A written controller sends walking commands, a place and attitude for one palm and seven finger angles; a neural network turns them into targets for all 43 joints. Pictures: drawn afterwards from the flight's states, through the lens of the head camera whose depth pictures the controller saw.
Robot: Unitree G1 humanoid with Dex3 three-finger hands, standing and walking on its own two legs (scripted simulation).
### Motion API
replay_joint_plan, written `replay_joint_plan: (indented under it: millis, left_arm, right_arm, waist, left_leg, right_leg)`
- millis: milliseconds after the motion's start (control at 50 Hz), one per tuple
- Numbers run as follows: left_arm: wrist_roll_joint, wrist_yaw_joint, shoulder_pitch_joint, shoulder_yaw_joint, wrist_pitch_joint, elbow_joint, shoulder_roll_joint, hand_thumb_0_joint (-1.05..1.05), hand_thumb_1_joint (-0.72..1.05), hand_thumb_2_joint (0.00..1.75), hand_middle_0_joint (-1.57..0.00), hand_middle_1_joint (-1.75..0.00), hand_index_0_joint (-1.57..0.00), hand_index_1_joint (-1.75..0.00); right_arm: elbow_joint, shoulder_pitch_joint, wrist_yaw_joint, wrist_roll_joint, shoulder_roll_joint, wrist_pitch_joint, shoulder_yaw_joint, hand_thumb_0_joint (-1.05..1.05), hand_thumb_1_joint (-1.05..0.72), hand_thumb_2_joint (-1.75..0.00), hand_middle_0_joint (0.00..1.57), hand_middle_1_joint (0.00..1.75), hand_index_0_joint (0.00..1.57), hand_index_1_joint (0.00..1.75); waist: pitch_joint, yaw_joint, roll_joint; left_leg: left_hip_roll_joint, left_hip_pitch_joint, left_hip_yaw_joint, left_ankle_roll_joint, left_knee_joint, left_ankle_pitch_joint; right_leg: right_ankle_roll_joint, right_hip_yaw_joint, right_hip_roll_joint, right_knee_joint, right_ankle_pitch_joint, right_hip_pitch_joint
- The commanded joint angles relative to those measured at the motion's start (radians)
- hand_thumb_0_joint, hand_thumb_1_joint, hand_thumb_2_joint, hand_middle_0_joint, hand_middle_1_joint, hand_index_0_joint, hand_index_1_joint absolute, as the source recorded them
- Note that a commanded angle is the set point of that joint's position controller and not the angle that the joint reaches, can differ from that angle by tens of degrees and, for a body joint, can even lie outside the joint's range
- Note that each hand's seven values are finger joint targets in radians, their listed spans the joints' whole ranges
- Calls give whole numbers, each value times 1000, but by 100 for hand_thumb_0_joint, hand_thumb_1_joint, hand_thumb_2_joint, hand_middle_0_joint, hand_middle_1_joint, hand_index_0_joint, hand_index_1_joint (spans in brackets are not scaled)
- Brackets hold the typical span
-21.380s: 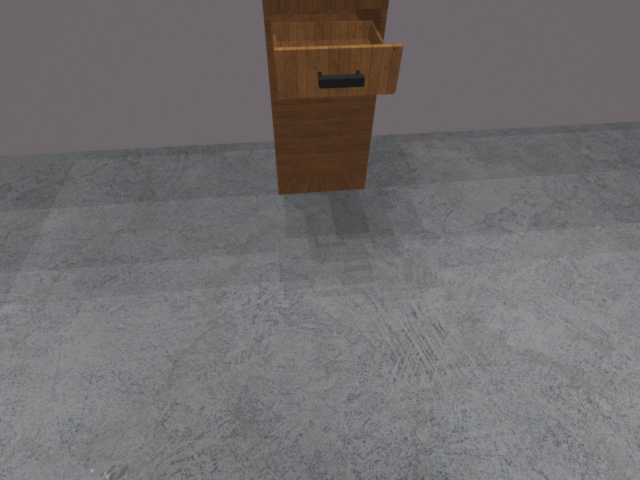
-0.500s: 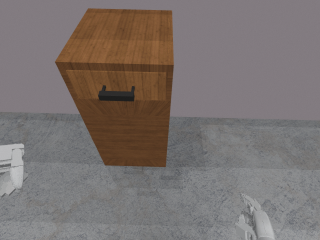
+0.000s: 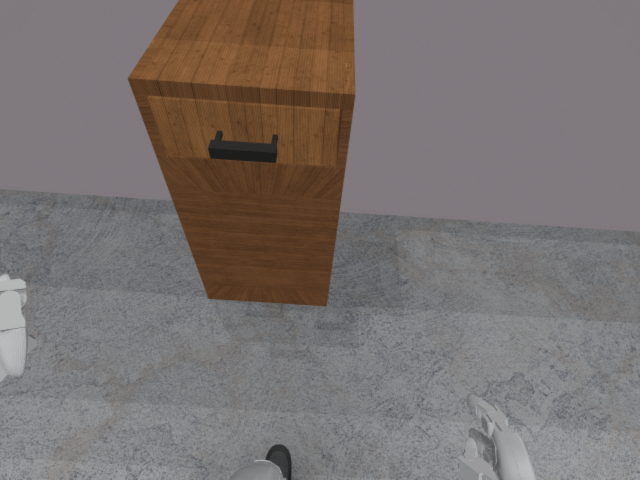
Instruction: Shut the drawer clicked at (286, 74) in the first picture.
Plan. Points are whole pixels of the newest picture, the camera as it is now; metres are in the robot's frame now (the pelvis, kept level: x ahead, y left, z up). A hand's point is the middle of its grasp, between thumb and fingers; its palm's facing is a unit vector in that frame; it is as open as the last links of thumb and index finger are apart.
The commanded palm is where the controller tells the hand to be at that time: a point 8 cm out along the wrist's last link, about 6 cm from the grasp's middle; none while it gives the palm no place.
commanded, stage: step back with the hand held close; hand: left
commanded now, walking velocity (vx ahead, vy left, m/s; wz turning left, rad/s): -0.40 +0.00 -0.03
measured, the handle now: (245, 144) +0.71 +0.20 -0.04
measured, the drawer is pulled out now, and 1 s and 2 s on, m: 0.00 0.00 0.00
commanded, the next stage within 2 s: stop stepping back and stand still in 0.14 s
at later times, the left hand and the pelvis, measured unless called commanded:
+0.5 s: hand out of the picture +0.08 +0.24 +0.17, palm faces +0.37 -0.82 -0.44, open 3.2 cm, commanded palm +0.04 +0.27 +0.19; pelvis -0.09 -0.01 +0.01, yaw -1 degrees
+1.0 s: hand out of the picture +0.07 +0.25 +0.16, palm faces +0.38 -0.80 -0.46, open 3.2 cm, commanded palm +0.02 +0.29 +0.19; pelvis -0.11 +0.01 +0.00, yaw +0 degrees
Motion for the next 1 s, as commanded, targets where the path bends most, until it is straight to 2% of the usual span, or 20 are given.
replay_joint_plan:
  millis: [0,60,80,140,180,240,280,300,320,400,500,560,580,600,700,780,820,840,920,980]
  left_arm:
    - [1,5,-102,74,-92,-188,167,0,90,90,-140,-160,-140,-160]
    - [2,-9,-102,55,-76,-148,153,0,90,90,-140,-160,-140,-160]
    - [-1,-16,-93,67,-63,-144,159,0,90,90,-140,-160,-140,-160]
    - [-5,-32,-58,68,-53,-102,147,0,90,90,-140,-160,-140,-160]
    - [-19,-39,-36,61,-38,-121,129,0,90,90,-140,-160,-140,-160]
    - [-25,-27,58,102,-21,-134,134,0,90,90,-140,-160,-140,-160]
    - [-18,-23,103,100,-5,-148,146,0,90,90,-140,-160,-140,-160]
    - [-19,-16,95,125,0,-195,188,0,90,90,-140,-160,-140,-160]
    - [-17,-1,42,100,5,-192,163,0,90,90,-140,-160,-140,-160]
    - [4,-5,-72,40,35,-113,105,0,90,90,-140,-160,-140,-160]
    - [57,31,-153,-38,0,-60,55,0,90,90,-140,-160,-140,-160]
    - [65,29,-200,-20,-29,-198,87,0,90,90,-140,-160,-140,-160]
    - [65,24,-187,11,-34,-217,116,0,90,90,-140,-160,-140,-160]
    - [61,17,-149,49,-33,-237,160,0,90,90,-140,-160,-140,-160]
    - [34,11,-9,46,-9,-152,92,0,90,90,-140,-160,-140,-160]
    - [16,8,-5,57,6,-46,85,0,90,90,-140,-160,-140,-160]
    - [11,13,12,49,24,-30,86,0,90,90,-140,-160,-140,-160]
    - [15,14,-14,41,23,-31,83,0,90,90,-140,-160,-140,-160]
    - [25,19,-53,21,11,-86,77,0,90,90,-140,-160,-140,-160]
    - [31,20,-80,15,-5,-176,86,0,90,90,-140,-160,-140,-160]
  right_arm:
    - [-70,-73,-8,5,-117,-24,-46,0,-90,-90,20,30,20,30]
    - [-109,-109,-26,24,-150,-25,-61,0,-90,-90,20,30,20,30]
    - [-119,-118,-32,27,-155,-12,-58,0,-90,-90,20,30,20,30]
    - [-125,-105,-18,19,-157,-7,-53,0,-90,-90,20,30,20,30]
    - [-118,-115,-6,-7,-161,-23,-57,0,-90,-90,20,30,20,30]
    - [-163,-138,2,2,-154,-12,-60,0,-90,-90,20,30,20,30]
    - [-180,-136,4,32,-142,9,-64,0,-90,-90,20,30,20,30]
    - [-176,-112,5,36,-139,21,-74,0,-90,-90,20,30,20,30]
    - [-150,-113,4,21,-143,33,-70,0,-90,-90,20,30,20,30]
    - [-157,-122,-26,36,-119,28,-48,0,-90,-90,20,30,20,30]
    - [-92,-76,-54,17,-155,-64,-48,0,-90,-90,20,30,20,30]
    - [-118,-49,-42,21,-176,-94,-47,0,-90,-90,20,30,20,30]
    - [-119,-43,-30,22,-169,-103,-50,0,-90,-90,20,30,20,30]
    - [-92,-30,-23,11,-130,-112,-37,0,-90,-90,20,30,20,30]
    - [-99,-48,8,23,-155,-108,-46,0,-90,-90,20,30,20,30]
    - [-106,-63,3,29,-144,-57,-50,0,-90,-90,20,30,20,30]
    - [-107,-65,-1,38,-128,-27,-52,0,-90,-90,20,30,20,30]
    - [-105,-70,-1,35,-125,-19,-46,0,-90,-90,20,30,20,30]
    - [-98,-89,-17,28,-125,-26,-24,0,-90,-90,20,30,20,30]
    - [-118,-105,-26,23,-152,-40,-33,0,-90,-90,20,30,20,30]
  waist:
    - [-156,-18,-61]
    - [-169,-24,-183]
    - [-185,-20,-105]
    - [-215,-3,166]
    - [-200,20,267]
    - [-111,30,243]
    - [-75,17,29]
    - [-84,17,-217]
    - [-5,5,-210]
    - [3,-48,-139]
    - [25,-16,-8]
    - [-40,0,242]
    - [-81,6,205]
    - [-88,-4,267]
    - [-35,-8,152]
    - [-16,-18,-62]
    - [-4,-20,-173]
    - [-4,-17,-171]
    - [-35,-31,-49]
    - [-50,2,152]
  left_leg:
    - [50,412,-44,-42,226,-198]
    - [23,439,14,-14,152,64]
    - [45,508,3,4,111,276]
    - [198,582,-164,89,-22,507]
    - [282,361,-266,112,-188,57]
    - [205,42,-151,36,-256,-471]
    - [7,59,37,-61,133,-533]
    - [-95,177,17,-95,519,-481]
    - [-78,58,-55,-86,762,-454]
    - [44,108,-51,-64,600,-362]
    - [10,334,14,8,-8,-369]
    - [217,447,-265,97,-89,-96]
    - [231,494,-242,88,-49,128]
    - [220,488,-238,87,-75,129]
    - [193,285,-143,47,-46,-60]
    - [56,103,-35,2,89,-492]
    - [8,83,6,-18,312,-468]
    - [11,68,-4,-19,360,-479]
    - [39,316,-40,2,-1,-287]
    - [218,330,-275,73,-114,-170]
  right_leg:
    - [-55,242,-271,-277,408,-280]
    - [75,51,-150,-96,835,-175]
    - [108,21,-104,-38,857,-185]
    - [87,37,0,210,200,-241]
    - [41,54,25,313,-178,-142]
    - [-1,-23,17,143,-70,51]
    - [-27,90,-124,-176,-103,-108]
    - [-91,402,-351,-420,-321,-407]
    - [-164,495,-458,-444,-289,-466]
    - [-85,199,-290,-300,-184,-396]
    - [-49,166,-243,-189,-30,-228]
    - [37,38,-87,136,193,-244]
    - [50,-7,-69,185,188,-256]
    - [45,-13,-74,201,72,-279]
    - [27,-61,-41,7,149,-64]
    - [-46,191,-146,-131,12,1]
    - [-127,393,-285,-268,-115,-48]
    - [-146,391,-316,-281,-82,-42]
    - [-54,129,-199,-81,149,-107]
    - [39,17,-70,69,184,-123]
